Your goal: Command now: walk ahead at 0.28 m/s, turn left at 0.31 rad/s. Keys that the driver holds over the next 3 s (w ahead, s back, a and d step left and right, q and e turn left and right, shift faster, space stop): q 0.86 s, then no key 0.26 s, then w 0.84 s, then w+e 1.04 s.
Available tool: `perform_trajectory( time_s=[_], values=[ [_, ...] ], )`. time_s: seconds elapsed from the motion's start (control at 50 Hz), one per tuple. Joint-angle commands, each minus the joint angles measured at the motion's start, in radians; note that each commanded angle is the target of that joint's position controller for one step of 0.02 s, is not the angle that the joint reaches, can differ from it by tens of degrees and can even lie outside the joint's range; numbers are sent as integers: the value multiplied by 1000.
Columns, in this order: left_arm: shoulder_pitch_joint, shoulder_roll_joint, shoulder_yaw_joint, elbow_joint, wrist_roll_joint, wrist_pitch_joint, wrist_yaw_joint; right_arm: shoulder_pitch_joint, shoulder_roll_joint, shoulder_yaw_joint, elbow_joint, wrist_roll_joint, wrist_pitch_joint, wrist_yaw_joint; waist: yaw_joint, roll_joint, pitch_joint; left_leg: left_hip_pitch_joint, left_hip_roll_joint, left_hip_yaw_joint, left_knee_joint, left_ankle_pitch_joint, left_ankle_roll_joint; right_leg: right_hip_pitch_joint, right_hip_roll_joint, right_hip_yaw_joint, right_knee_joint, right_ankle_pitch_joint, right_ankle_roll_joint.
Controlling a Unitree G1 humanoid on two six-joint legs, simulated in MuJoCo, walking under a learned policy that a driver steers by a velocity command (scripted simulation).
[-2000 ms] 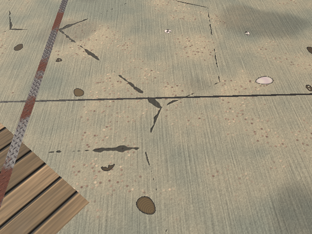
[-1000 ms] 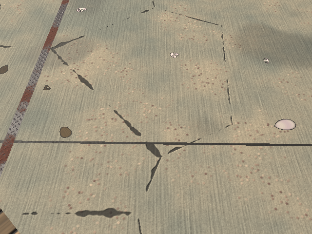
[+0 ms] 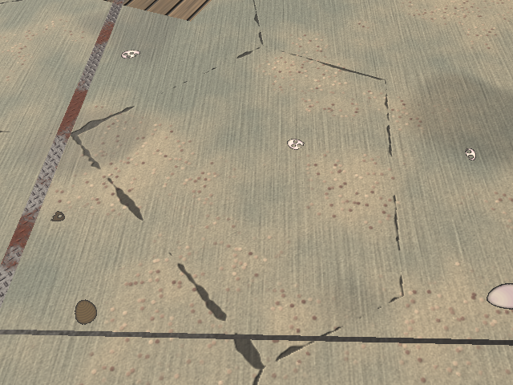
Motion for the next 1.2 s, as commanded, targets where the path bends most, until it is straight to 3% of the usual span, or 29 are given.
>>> perform_trajectory(
  time_s=[0.02,0.14,0.24,0.28,0.32,0.34,0.36,0.38,0.4,0.42,0.44,0.48,0.52,0.58,0.7,0.76,0.78,0.8,0.82,0.84,0.86,0.9,0.96,1.04,1.1,1.14,1.16,1.18,1.2],
  values=[
    [-46,120,16,-47,17,-19,18,114,-33,-20,-22,-7,30,-10,-63,-133,-58,-7,29,-33,-24,86,-16,11,-264,99,-186,566,-129],
    [-39,175,26,-61,-1,23,78,-66,-17,-15,-124,-28,47,18,-21,-114,-61,-21,26,38,-367,297,-46,91,-264,-28,-176,548,-124],
    [-16,203,42,-63,-27,67,90,-156,-42,-21,-203,-27,64,44,10,-114,-53,-44,5,88,-482,178,-26,230,-321,-31,-81,529,-123],
    [-34,214,50,-79,-36,83,93,-151,-56,-28,-225,-23,65,54,-1,-129,-58,-22,-19,114,-522,88,0,259,-334,-27,3,584,-103],
    [-57,213,52,-99,-46,95,97,-47,-85,-45,-215,-21,54,59,-62,-102,-115,153,-84,152,-691,198,47,240,-280,-72,212,666,-44],
    [-18,204,49,-107,-32,93,92,34,-176,-77,-207,-28,49,43,-88,12,-188,364,-30,12,-750,571,105,110,-198,-96,429,486,31],
    [-18,116,22,-153,21,84,77,64,-288,-100,-212,-40,53,21,-35,253,-258,624,216,-324,-690,1124,258,-228,-39,-98,752,-368,106],
    [-22,123,15,-172,4,69,59,79,-247,-79,-234,-57,49,27,-52,209,-420,723,322,-557,-750,944,411,-364,48,132,953,-596,111],
    [-81,158,24,-178,-32,63,47,27,-205,-68,-260,-50,44,31,-63,95,-361,666,281,-471,-779,831,367,-420,2,199,983,-527,95],
    [-112,164,27,-181,-40,67,50,-48,-173,-61,-275,-29,42,25,-41,23,-271,579,224,-368,-793,699,299,-442,-30,198,926,-437,91],
    [-123,171,32,-170,-24,75,63,-95,-149,-53,-288,-16,47,19,-22,-39,-213,483,183,-315,-813,590,248,-424,-55,192,846,-376,98],
    [-121,179,39,-178,-11,92,75,-125,-146,-51,-301,-25,61,6,9,7,-182,349,126,-275,-844,497,220,-322,-50,179,733,-309,106],
    [-104,148,32,-177,-18,96,79,-106,-168,-59,-307,-34,65,-2,12,44,-188,333,103,-266,-851,497,215,-286,-26,168,617,-284,117],
    [-116,139,26,-180,-19,99,84,-96,-192,-68,-319,-28,72,-15,-3,64,-202,318,91,-288,-856,372,199,-247,-11,181,497,-229,132],
    [-124,158,29,-194,-28,85,68,-114,-183,-62,-348,-31,93,-21,-20,125,-172,281,66,-389,-866,145,158,-160,14,193,311,-203,120],
    [-33,166,36,-174,-31,68,50,-138,-179,-57,-366,-19,108,-27,28,132,-172,260,29,-405,-809,180,114,-15,19,165,67,-100,85],
    [12,200,47,-162,-23,68,48,-123,-159,-51,-371,-15,113,-31,38,97,-176,191,-15,-372,-752,119,71,92,-49,198,-21,-45,58],
    [26,273,62,-168,-1,75,52,-81,-95,-36,-374,-19,115,-30,4,-117,-185,37,-129,-230,-515,-119,15,206,-281,401,-77,-7,-19],
    [-17,314,66,-187,40,80,50,-99,-131,-49,-419,-16,100,-24,-18,-357,-123,-137,-233,-99,-310,-305,-27,121,-432,650,-142,127,-178],
    [-87,263,55,-228,42,75,56,-80,-212,-72,-399,-28,90,-16,-33,-276,-112,-129,-160,-133,-123,-259,-51,90,-448,613,-133,170,-214],
    [-140,210,43,-247,25,74,63,-47,-231,-83,-368,-21,95,-11,-52,-203,-106,-117,-150,-117,-52,-188,-63,82,-380,486,-103,184,-166],
    [-142,179,32,-253,-9,78,68,-16,-170,-71,-335,-29,114,-17,-42,-157,-87,-126,-147,-99,51,-103,-99,98,-289,361,-76,190,-118],
    [-70,185,28,-240,-6,90,73,-67,-115,-47,-364,-15,115,-14,-2,-179,-77,-114,-142,-51,-17,-64,-127,132,-250,271,-81,242,-143],
    [-38,221,36,-232,-15,98,73,-127,-71,-15,-398,-27,109,-7,33,-228,-107,26,-81,7,-322,-93,-137,172,-263,239,-65,245,-152],
    [-20,247,41,-223,-27,101,59,-114,-94,-15,-392,-22,108,1,42,-253,-107,169,-86,70,-511,-75,-120,135,-276,247,-43,272,-158],
    [-24,226,31,-214,-42,102,52,-40,-83,-15,-354,-23,107,7,0,-218,-117,328,-100,98,-766,97,-77,84,-259,231,-8,181,-124],
    [8,191,17,-198,-41,95,45,-18,-87,-15,-340,-25,108,7,-8,-187,-123,451,-94,77,-857,151,-48,12,-232,216,2,35,-73],
    [20,146,0,-196,-16,84,31,24,-120,-20,-335,-27,109,0,-9,-97,-165,606,9,-56,-826,190,-14,-104,-181,169,87,-141,-4],
    [24,87,-16,-224,11,66,18,58,-216,-41,-333,-29,114,-9,15,139,-187,663,170,-249,-805,105,92,-269,-53,21,274,-355,69]
  ],
)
